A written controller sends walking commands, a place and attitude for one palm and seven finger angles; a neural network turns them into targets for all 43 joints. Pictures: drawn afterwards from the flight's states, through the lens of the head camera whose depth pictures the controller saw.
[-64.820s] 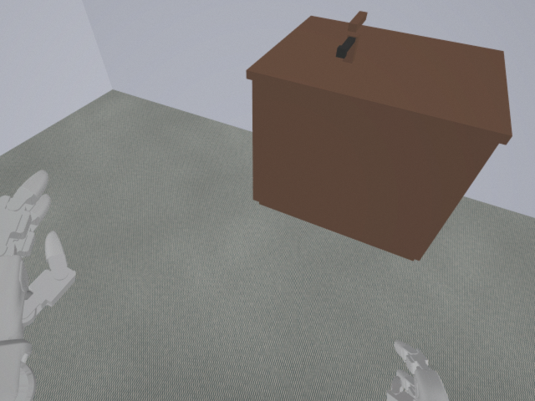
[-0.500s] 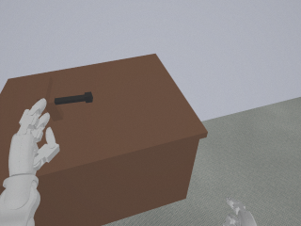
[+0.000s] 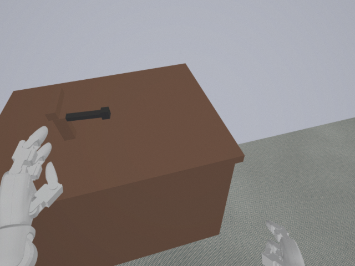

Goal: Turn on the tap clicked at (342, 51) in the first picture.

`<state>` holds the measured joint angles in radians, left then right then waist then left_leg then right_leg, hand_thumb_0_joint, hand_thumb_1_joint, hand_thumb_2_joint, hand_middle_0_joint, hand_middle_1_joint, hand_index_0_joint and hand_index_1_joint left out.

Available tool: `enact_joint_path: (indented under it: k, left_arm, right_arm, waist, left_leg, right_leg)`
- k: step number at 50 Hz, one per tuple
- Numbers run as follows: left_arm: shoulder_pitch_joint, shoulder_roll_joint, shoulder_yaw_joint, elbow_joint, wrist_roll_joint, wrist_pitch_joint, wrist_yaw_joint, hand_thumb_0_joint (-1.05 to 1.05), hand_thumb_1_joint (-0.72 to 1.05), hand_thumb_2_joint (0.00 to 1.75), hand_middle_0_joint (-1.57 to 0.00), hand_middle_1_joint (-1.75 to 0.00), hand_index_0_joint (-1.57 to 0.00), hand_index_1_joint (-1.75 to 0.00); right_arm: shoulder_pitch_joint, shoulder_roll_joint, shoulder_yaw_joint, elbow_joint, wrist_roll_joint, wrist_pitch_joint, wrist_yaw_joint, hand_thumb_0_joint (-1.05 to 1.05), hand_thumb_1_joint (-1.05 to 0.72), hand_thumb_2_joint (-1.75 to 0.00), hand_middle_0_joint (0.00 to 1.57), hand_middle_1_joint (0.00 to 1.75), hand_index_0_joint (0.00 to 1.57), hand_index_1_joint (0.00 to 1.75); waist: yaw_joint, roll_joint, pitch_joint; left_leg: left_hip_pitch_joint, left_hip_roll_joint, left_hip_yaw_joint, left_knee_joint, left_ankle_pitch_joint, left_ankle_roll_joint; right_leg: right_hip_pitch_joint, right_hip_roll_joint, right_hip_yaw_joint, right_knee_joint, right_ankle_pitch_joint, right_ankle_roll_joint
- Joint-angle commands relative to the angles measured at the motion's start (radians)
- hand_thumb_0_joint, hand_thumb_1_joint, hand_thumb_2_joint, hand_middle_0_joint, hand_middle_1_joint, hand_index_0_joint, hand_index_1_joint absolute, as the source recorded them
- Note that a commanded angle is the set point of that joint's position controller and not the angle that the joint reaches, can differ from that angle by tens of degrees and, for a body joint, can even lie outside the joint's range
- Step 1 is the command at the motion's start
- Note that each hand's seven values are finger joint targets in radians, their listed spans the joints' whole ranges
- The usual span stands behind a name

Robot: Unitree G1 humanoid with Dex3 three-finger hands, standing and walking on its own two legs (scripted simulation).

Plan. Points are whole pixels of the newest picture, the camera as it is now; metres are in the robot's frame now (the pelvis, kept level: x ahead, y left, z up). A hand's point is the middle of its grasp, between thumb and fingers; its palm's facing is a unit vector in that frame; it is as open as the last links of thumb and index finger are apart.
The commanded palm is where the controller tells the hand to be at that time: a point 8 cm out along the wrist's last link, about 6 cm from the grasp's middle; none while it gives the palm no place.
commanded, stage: step back with the hand held close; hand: left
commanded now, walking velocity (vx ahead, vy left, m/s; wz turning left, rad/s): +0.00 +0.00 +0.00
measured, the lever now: (105, 113) +0.53 +0.30 +0.06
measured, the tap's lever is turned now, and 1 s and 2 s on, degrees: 83 83 83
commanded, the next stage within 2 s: stop stepping back and stand still in 1.46 s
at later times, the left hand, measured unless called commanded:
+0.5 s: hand (49, 198) +0.18 +0.25 +0.15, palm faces +0.31 -0.84 -0.44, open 7.4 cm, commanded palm +0.13 +0.29 +0.17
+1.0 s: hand (18, 229) +0.13 +0.27 +0.14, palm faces +0.33 -0.85 -0.41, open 7.4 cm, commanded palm +0.07 +0.32 +0.17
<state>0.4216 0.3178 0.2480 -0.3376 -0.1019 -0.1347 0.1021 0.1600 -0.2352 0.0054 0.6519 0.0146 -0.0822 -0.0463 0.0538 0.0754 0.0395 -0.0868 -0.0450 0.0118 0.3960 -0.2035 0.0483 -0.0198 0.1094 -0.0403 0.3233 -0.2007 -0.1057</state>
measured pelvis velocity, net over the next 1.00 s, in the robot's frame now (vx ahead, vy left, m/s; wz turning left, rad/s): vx -0.10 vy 0.04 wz -0.02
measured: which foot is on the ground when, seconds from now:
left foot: down 0.00-1.00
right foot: down 0.00-0.68, up 0.70-0.76, down 0.78-1.00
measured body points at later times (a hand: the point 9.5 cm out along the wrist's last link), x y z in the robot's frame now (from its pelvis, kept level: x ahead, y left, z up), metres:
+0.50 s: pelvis -0.03 +0.02 -0.01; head -0.02 +0.00 +0.44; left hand +0.16 +0.29 +0.17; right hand +0.13 -0.24 -0.09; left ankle +0.02 +0.09 -0.74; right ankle -0.01 -0.05 -0.74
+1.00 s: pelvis -0.10 +0.04 -0.01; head -0.05 +0.04 +0.44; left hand +0.10 +0.32 +0.16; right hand +0.11 -0.18 -0.10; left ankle +0.02 +0.09 -0.74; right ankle -0.14 -0.07 -0.74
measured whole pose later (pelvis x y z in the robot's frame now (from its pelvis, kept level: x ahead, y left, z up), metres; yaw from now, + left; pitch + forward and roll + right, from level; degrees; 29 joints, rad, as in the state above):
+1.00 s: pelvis -0.10 +0.04 -0.01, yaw -1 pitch +3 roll -2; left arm 0.43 0.35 0.31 -0.50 -0.04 -0.16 0.11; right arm 0.10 -0.20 0.01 0.60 0.00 -0.05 -0.05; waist 0.05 0.03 0.06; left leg -0.42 -0.06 0.06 0.38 -0.01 0.10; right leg -0.22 0.09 0.09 0.48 -0.31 -0.02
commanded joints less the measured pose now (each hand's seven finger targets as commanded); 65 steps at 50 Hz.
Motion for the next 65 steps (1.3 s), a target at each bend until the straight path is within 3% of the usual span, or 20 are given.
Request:
enact_joint_path:
  k: [1, 3, 4, 6, 8, 10, 15, 24, 29, 34, 37, 43, 48, 50, 52, 54, 57, 59, 62, 65]
  left_arm:
    - [-0.096, 0.188, 0.121, -0.191, -0.009, -0.065, 0.014, 0.0, 0.9, 0.9, -0.2, -0.3, -0.2, -0.3]
    - [-0.173, 0.222, 0.136, -0.248, -0.007, -0.074, 0.015, 0.0, 0.9, 0.9, -0.2, -0.3, -0.2, -0.3]
    - [-0.339, 0.371, 0.287, -0.331, -0.005, -0.122, 0.028, 0.0, 0.9, 0.9, -0.2, -0.3, -0.2, -0.3]
    - [-0.104, 0.223, 0.196, -0.152, 0.013, -0.117, 0.013, 0.0, 0.9, 0.9, -0.2, -0.3, -0.2, -0.3]
    - [-0.018, 0.164, 0.141, -0.144, 0.019, -0.1, -0.002, 0.0, 0.9, 0.9, -0.2, -0.3, -0.2, -0.3]
    - [0.0, 0.169, 0.135, -0.185, 0.023, -0.1, 0.0, 0.0, 0.9, 0.9, -0.2, -0.3, -0.2, -0.3]
    - [-0.013, 0.234, 0.182, -0.277, 0.032, -0.093, 0.021, 0.0, 0.9, 0.9, -0.2, -0.3, -0.2, -0.3]
    - [0.049, 0.249, 0.206, -0.311, 0.034, -0.104, 0.045, 0.0, 0.9, 0.9, -0.2, -0.3, -0.2, -0.3]
    - [0.026, 0.245, 0.187, -0.338, 0.041, -0.114, 0.056, 0.0, 0.9, 0.9, -0.2, -0.3, -0.2, -0.3]
    - [-0.032, 0.251, 0.223, -0.336, 0.079, -0.115, 0.059, 0.0, 0.9, 0.9, -0.2, -0.3, -0.2, -0.3]
    - [-0.012, 0.219, 0.216, -0.294, 0.091, -0.102, 0.043, 0.0, 0.9, 0.9, -0.2, -0.3, -0.2, -0.3]
    - [-0.021, 0.183, 0.166, -0.35, 0.07, -0.108, 0.023, 0.0, 0.9, 0.9, -0.2, -0.3, -0.2, -0.3]
    - [-0.022, 0.213, 0.169, -0.414, 0.054, -0.1, 0.025, 0.0, 0.9, 0.9, -0.2, -0.3, -0.2, -0.3]
    - [0.047, 0.236, 0.203, -0.417, 0.041, -0.088, 0.028, 0.0, 0.9, 0.9, -0.2, -0.3, -0.2, -0.3]
    - [0.055, 0.254, 0.225, -0.417, 0.033, -0.084, 0.029, 0.0, 0.9, 0.9, -0.2, -0.3, -0.2, -0.3]
    - [0.06, 0.286, 0.257, -0.427, 0.029, -0.082, 0.033, 0.0, 0.9, 0.9, -0.2, -0.3, -0.2, -0.3]
    - [0.029, 0.257, 0.2, -0.382, 0.026, -0.086, 0.044, 0.0, 0.9, 0.9, -0.2, -0.3, -0.2, -0.3]
    - [-0.022, 0.262, 0.184, -0.362, 0.034, -0.078, 0.046, 0.0, 0.9, 0.9, -0.2, -0.3, -0.2, -0.3]
    - [-0.106, 0.25, 0.148, -0.318, 0.047, -0.078, 0.046, 0.0, 0.9, 0.9, -0.2, -0.3, -0.2, -0.3]
    - [-0.051, 0.265, 0.184, -0.341, 0.048, -0.09, 0.047, 0.0, 0.9, 0.9, -0.2, -0.3, -0.2, -0.3]
  right_arm:
    - [-0.144, -0.102, -0.038, -0.16, -0.003, -0.047, -0.009, 0.0, -0.9, -0.9, 0.2, 0.3, 0.2, 0.3]
    - [-0.149, -0.106, -0.041, -0.163, -0.001, -0.047, -0.009, 0.0, -0.9, -0.9, 0.2, 0.3, 0.2, 0.3]
    - [-0.145, -0.103, -0.02, -0.222, 0.016, -0.039, -0.01, 0.0, -0.9, -0.9, 0.2, 0.3, 0.2, 0.3]
    - [-0.104, -0.104, -0.038, -0.176, 0.001, -0.018, -0.009, 0.0, -0.9, -0.9, 0.2, 0.3, 0.2, 0.3]
    - [-0.092, -0.112, -0.05, -0.205, 0.004, 0.006, -0.001, 0.0, -0.9, -0.9, 0.2, 0.3, 0.2, 0.3]
    - [-0.092, -0.118, -0.055, -0.217, 0.006, 0.022, -0.003, 0.0, -0.9, -0.9, 0.2, 0.3, 0.2, 0.3]
    - [-0.096, -0.118, -0.062, -0.24, 0.005, 0.048, -0.016, 0.0, -0.9, -0.9, 0.2, 0.3, 0.2, 0.3]
    - [-0.068, -0.121, -0.076, -0.248, 0.008, 0.044, -0.018, 0.0, -0.9, -0.9, 0.2, 0.3, 0.2, 0.3]
    - [-0.055, -0.135, -0.068, -0.247, 0.009, 0.024, -0.023, 0.0, -0.9, -0.9, 0.2, 0.3, 0.2, 0.3]
    - [-0.081, -0.15, -0.062, -0.256, -0.003, 0.01, -0.043, 0.0, -0.9, -0.9, 0.2, 0.3, 0.2, 0.3]
    - [-0.072, -0.138, -0.069, -0.249, -0.011, 0.003, -0.04, 0.0, -0.9, -0.9, 0.2, 0.3, 0.2, 0.3]
    - [-0.066, -0.124, -0.057, -0.205, -0.017, -0.016, -0.026, 0.0, -0.9, -0.9, 0.2, 0.3, 0.2, 0.3]
    - [-0.08, -0.11, -0.065, -0.186, -0.01, -0.013, -0.016, 0.0, -0.9, -0.9, 0.2, 0.3, 0.2, 0.3]
    - [-0.095, -0.1, -0.066, -0.198, -0.009, 0.0, -0.013, 0.0, -0.9, -0.9, 0.2, 0.3, 0.2, 0.3]
    - [-0.124, -0.102, -0.066, -0.21, -0.009, 0.014, -0.014, 0.0, -0.9, -0.9, 0.2, 0.3, 0.2, 0.3]
    - [-0.127, -0.099, -0.072, -0.215, -0.009, 0.03, -0.02, 0.0, -0.9, -0.9, 0.2, 0.3, 0.2, 0.3]
    - [-0.096, -0.079, -0.073, -0.196, 0.001, 0.038, -0.02, 0.0, -0.9, -0.9, 0.2, 0.3, 0.2, 0.3]
    - [-0.099, -0.073, -0.067, -0.193, -0.012, 0.043, -0.021, 0.0, -0.9, -0.9, 0.2, 0.3, 0.2, 0.3]
    - [-0.091, -0.087, -0.049, -0.184, -0.013, 0.05, -0.036, 0.0, -0.9, -0.9, 0.2, 0.3, 0.2, 0.3]
    - [-0.089, -0.126, -0.063, -0.206, 0.004, 0.043, -0.049, 0.0, -0.9, -0.9, 0.2, 0.3, 0.2, 0.3]
  waist:
    - [-0.004, -0.052, -0.042]
    - [-0.006, -0.036, -0.087]
    - [-0.015, 0.041, 0.009]
    - [-0.024, -0.108, -0.069]
    - [-0.028, -0.124, -0.142]
    - [-0.03, -0.057, -0.188]
    - [-0.034, -0.054, -0.182]
    - [-0.049, -0.058, -0.153]
    - [-0.057, 0.001, -0.105]
    - [-0.035, 0.089, -0.107]
    - [-0.029, 0.019, -0.114]
    - [-0.026, 0.006, -0.17]
    - [-0.02, -0.006, -0.349]
    - [-0.018, -0.021, -0.355]
    - [-0.023, 0.005, -0.294]
    - [-0.031, -0.062, -0.263]
    - [-0.059, -0.208, -0.182]
    - [-0.069, -0.183, -0.138]
    - [-0.07, -0.085, -0.067]
    - [-0.036, 0.059, -0.188]
  left_leg:
    - [0.015, 0.051, -0.054, -0.041, 0.1, 0.004]
    - [0.028, 0.05, -0.052, -0.035, 0.102, 0.006]
    - [-0.02, 0.068, -0.098, 0.003, 0.03, 0.02]
    - [0.002, 0.083, -0.114, 0.054, 0.104, 0.024]
    - [0.011, 0.092, -0.086, 0.067, 0.175, 0.027]
    - [0.022, 0.105, -0.082, 0.057, 0.241, 0.029]
    - [-0.041, 0.115, -0.097, 0.05, 0.241, 0.024]
    - [-0.142, 0.105, -0.122, 0.073, 0.015, 0.017]
    - [-0.199, 0.135, -0.183, 0.003, -0.182, 0.027]
    - [-0.523, 0.256, -0.359, -0.258, -0.484, 0.086]
    - [-0.528, 0.281, -0.367, -0.281, -0.493, 0.096]
    - [-0.181, 0.252, -0.289, -0.192, -0.089, 0.051]
    - [0.101, 0.234, -0.176, -0.035, 0.376, 0.02]
    - [0.066, 0.225, -0.166, -0.017, 0.344, 0.024]
    - [-0.052, 0.211, -0.156, -0.039, 0.112, 0.014]
    - [-0.138, 0.161, -0.13, 0.011, -0.076, -0.004]
    - [-0.044, 0.047, -0.051, 0.355, -0.087, -0.055]
    - [-0.176, 0.04, -0.065, 0.427, -0.106, -0.064]
    - [-0.23, 0.082, -0.086, 0.19, 0.023, -0.044]
    - [-0.142, 0.198, -0.185, -0.003, 0.424, 0.015]
  right_leg:
    - [-0.069, -0.116, 0.112, -0.08, 0.116, 0.065]
    - [-0.053, -0.123, 0.124, -0.08, 0.124, 0.064]
    - [-0.166, -0.186, 0.244, -0.11, 0.18, 0.097]
    - [-0.173, -0.219, 0.227, -0.074, 0.312, 0.116]
    - [-0.148, -0.221, 0.194, -0.026, 0.425, 0.152]
    - [-0.142, -0.214, 0.174, 0.02, 0.454, 0.16]
    - [-0.164, -0.206, 0.17, 0.044, 0.397, 0.147]
    - [-0.24, -0.226, 0.23, -0.006, 0.127, 0.115]
    - [-0.303, -0.19, 0.204, -0.016, -0.129, 0.088]
    - [-0.004, -0.059, 0.129, 0.282, -0.018, 0.115]
    - [0.0, -0.036, 0.125, 0.39, -0.061, 0.118]
    - [-0.174, -0.052, 0.128, 0.179, -0.074, 0.101]
    - [-0.268, -0.084, 0.151, 0.134, -0.016, 0.11]
    - [-0.268, -0.093, 0.157, 0.133, 0.0, 0.117]
    - [-0.265, -0.099, 0.165, 0.117, -0.017, 0.108]
    - [-0.263, -0.136, 0.222, 0.056, 0.035, 0.091]
    - [-0.529, -0.329, 0.391, -0.124, 0.016, -0.005]
    - [-0.443, -0.369, 0.398, -0.064, 0.322, -0.04]
    - [-0.333, -0.286, 0.288, 0.066, 0.457, 0.023]
    - [-0.237, -0.086, 0.143, 0.185, 0.268, 0.129]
